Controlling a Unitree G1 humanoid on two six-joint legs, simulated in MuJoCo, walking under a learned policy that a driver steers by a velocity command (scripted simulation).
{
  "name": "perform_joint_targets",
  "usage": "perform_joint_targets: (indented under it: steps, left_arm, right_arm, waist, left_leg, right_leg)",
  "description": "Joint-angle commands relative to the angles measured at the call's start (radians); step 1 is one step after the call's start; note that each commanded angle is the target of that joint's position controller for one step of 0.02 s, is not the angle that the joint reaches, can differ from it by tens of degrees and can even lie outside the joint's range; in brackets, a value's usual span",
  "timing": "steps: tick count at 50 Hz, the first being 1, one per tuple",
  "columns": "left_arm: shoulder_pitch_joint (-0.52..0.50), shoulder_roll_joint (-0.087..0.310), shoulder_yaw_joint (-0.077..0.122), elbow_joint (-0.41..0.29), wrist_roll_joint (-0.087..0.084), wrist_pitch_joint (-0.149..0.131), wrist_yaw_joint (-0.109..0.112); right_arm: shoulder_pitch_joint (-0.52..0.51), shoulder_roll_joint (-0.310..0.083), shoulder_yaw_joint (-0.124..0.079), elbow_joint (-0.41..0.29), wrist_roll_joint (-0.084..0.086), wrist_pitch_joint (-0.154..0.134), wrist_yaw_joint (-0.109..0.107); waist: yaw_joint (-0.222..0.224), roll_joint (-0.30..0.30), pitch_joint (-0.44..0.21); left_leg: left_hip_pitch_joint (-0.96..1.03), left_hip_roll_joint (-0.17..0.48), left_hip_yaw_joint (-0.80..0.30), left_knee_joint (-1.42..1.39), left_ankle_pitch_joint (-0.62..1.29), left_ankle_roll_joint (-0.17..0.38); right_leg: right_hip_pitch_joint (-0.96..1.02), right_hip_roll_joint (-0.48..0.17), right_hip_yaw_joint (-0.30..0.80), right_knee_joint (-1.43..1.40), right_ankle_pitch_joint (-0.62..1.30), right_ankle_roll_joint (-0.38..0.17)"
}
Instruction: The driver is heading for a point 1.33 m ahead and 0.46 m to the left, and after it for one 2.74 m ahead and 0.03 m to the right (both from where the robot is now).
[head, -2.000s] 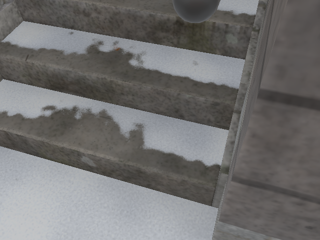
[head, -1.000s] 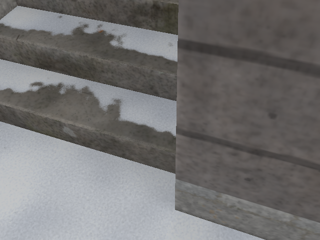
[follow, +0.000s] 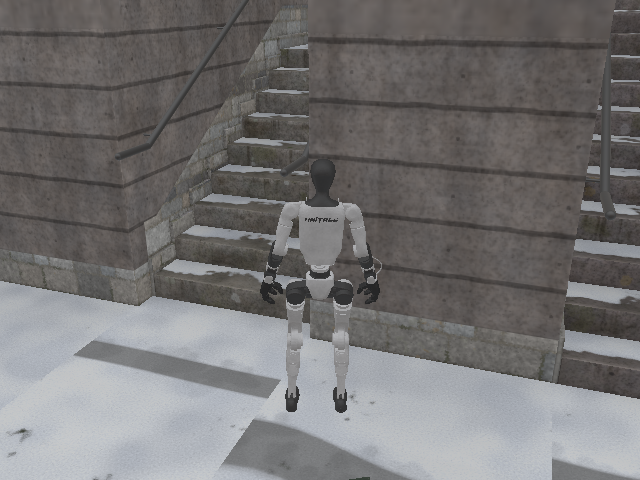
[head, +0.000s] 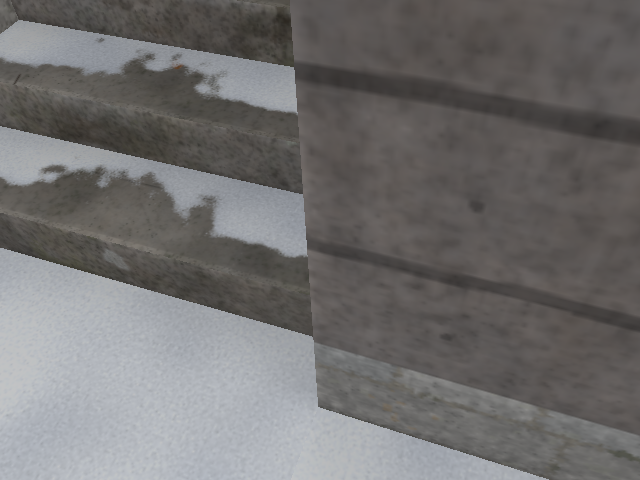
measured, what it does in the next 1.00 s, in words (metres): stands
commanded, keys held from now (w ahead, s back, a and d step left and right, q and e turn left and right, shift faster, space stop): w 1.00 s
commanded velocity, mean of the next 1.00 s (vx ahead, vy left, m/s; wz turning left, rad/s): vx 0.00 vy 0.00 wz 0.00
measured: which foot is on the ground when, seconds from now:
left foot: down 0.00-1.00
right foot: down 0.00-1.00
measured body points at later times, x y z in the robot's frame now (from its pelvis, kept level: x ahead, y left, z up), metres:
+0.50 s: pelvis +0.01 +0.00 +0.00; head +0.02 -0.01 +0.45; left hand +0.08 +0.27 -0.13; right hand +0.11 -0.27 -0.14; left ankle +0.01 +0.15 -0.74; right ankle +0.01 -0.11 -0.74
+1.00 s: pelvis +0.01 +0.00 +0.00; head +0.02 -0.01 +0.45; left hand +0.08 +0.27 -0.13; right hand +0.10 -0.27 -0.14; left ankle +0.01 +0.15 -0.74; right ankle +0.01 -0.11 -0.74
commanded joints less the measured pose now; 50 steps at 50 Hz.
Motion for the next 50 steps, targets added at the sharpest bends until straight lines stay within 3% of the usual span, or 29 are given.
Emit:
perform_joint_targets:
  steps: [1, 19, 50]
  left_arm:
    - [0.004, 0.134, 0.024, -0.030, -0.001, -0.009, 0.001]
    - [0.001, 0.158, 0.017, 0.011, -0.002, -0.006, 0.000]
    - [0.012, 0.164, 0.016, 0.037, -0.003, -0.004, 0.000]
  right_arm:
    - [-0.016, -0.111, -0.021, -0.046, 0.000, -0.012, -0.004]
    - [-0.009, -0.118, -0.021, -0.032, 0.000, -0.013, -0.005]
    - [0.020, -0.118, -0.023, -0.024, 0.002, -0.012, -0.007]
  waist:
    - [0.004, -0.034, -0.037]
    - [0.008, -0.021, -0.045]
    - [0.009, -0.020, -0.040]
  left_leg:
    - [0.047, 0.027, -0.040, -0.046, 0.078, 0.023]
    - [0.052, 0.029, -0.035, -0.054, 0.103, 0.023]
    - [0.048, 0.027, -0.032, -0.063, 0.111, 0.024]
  right_leg:
    - [-0.044, -0.072, 0.080, -0.116, 0.068, -0.008]
    - [-0.031, -0.066, 0.076, -0.110, 0.105, -0.011]
    - [-0.018, -0.062, 0.073, -0.105, 0.124, -0.009]
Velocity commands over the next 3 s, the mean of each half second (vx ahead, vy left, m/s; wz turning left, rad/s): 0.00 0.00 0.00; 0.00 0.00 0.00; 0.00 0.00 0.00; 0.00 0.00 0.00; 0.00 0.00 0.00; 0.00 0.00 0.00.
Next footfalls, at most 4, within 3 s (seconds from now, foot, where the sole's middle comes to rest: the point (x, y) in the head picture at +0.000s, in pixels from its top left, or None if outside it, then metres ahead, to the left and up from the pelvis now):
none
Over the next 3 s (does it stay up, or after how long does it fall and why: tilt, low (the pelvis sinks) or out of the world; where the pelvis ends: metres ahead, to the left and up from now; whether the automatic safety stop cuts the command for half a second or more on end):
stays up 0.02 0.01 0.00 its command is cut before an obstacle from the start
